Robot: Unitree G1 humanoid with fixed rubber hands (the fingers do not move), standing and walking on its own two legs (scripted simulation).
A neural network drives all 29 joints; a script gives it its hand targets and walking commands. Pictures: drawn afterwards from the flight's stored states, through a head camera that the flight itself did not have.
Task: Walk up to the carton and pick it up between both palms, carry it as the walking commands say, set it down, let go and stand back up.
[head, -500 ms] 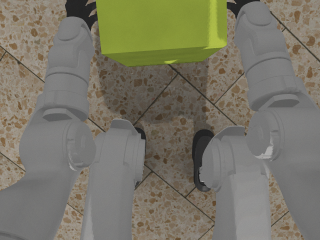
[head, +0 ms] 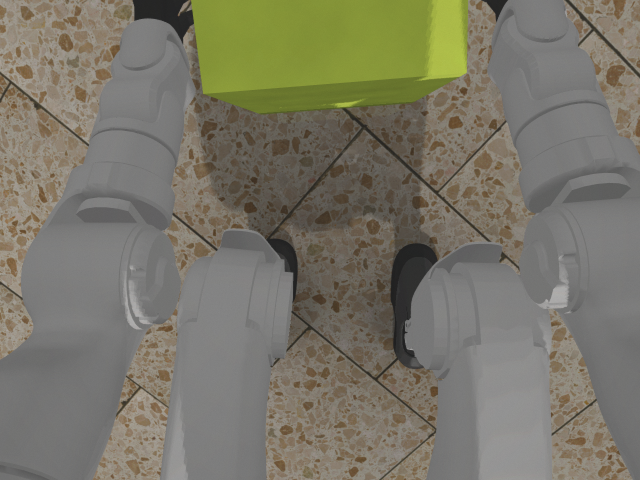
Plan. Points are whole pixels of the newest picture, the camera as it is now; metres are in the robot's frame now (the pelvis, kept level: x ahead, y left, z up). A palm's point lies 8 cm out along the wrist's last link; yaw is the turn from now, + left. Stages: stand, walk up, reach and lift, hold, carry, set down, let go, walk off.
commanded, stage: set down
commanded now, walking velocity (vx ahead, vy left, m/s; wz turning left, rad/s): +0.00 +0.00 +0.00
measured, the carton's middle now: (330, 32) +0.53 +0.03 -0.25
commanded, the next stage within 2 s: let go in 1.70 s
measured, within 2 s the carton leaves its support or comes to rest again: neither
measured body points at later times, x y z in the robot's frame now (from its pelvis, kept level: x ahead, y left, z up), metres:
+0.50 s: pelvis +0.01 +0.00 +0.00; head +0.37 +0.00 +0.26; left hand +0.53 +0.23 -0.16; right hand +0.57 -0.18 -0.16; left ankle +0.12 +0.12 -0.34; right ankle +0.12 -0.12 -0.34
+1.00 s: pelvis +0.02 +0.00 +0.11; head +0.34 +0.00 +0.42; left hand +0.54 +0.23 +0.00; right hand +0.58 -0.18 +0.00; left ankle +0.12 +0.12 -0.34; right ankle +0.12 -0.12 -0.34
